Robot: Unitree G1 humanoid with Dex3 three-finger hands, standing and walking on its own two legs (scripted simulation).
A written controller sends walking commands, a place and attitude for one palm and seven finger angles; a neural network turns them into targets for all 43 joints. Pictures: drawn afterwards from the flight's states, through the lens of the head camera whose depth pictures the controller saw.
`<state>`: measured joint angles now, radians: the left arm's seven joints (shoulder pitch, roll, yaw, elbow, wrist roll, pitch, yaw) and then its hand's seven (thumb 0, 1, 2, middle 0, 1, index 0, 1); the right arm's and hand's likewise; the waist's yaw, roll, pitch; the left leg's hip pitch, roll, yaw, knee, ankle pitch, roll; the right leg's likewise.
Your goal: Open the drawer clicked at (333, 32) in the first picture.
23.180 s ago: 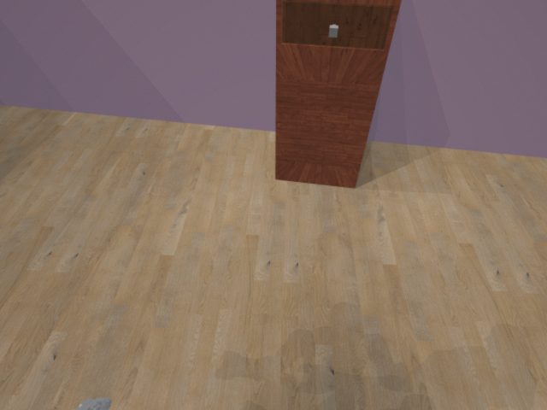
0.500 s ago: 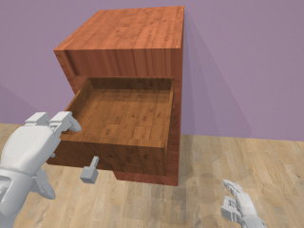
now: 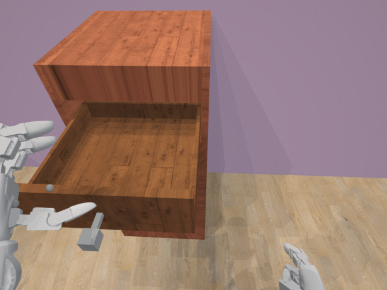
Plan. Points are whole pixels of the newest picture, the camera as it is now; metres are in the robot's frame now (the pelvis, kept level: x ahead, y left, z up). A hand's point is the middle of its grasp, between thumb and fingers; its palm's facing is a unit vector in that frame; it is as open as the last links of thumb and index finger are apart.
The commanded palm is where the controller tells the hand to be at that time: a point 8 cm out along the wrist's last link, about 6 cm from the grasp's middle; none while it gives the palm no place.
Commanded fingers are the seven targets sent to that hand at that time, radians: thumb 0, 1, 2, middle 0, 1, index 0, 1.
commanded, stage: draw the hand back to the body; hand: left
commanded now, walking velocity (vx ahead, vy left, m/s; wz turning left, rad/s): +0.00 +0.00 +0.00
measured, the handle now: (94, 230) +0.21 +0.23 +0.04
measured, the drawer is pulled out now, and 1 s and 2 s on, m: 0.30 0.30 0.30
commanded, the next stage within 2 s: step back with the hand held close in 0.62 s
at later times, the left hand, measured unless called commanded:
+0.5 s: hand (50, 196) +0.18 +0.22 +0.21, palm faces +0.44 -0.80 -0.40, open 8.0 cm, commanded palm +0.13 +0.26 +0.22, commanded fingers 0.00 0.90 0.90 -0.20 -0.30 -0.20 -0.30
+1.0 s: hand (44, 205) +0.17 +0.22 +0.20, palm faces +0.35 -0.78 -0.52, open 7.4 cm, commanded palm +0.10 +0.27 +0.22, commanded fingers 0.00 0.90 0.90 -0.20 -0.30 -0.20 -0.30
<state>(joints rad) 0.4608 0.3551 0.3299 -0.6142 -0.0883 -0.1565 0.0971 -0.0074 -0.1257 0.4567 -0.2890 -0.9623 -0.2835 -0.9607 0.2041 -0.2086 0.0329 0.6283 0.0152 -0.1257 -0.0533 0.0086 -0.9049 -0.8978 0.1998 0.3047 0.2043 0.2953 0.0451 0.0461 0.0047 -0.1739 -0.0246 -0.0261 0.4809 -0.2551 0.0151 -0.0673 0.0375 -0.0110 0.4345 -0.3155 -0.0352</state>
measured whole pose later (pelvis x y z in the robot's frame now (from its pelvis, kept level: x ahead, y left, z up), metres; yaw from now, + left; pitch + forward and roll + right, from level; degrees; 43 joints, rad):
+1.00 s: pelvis -0.02 -0.01 +0.00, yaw +2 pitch +1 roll -1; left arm 0.58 0.43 0.44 -0.65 -0.07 -0.20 0.08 0.01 0.89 0.90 -0.21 -0.30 -0.21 -0.30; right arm 0.17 -0.24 -0.02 0.56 0.03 -0.01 -0.05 0.01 -0.91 -0.90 0.20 0.30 0.20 0.30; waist -0.01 0.04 0.02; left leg -0.31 0.00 -0.02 0.52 -0.23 0.01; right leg -0.19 0.05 -0.05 0.46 -0.29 -0.05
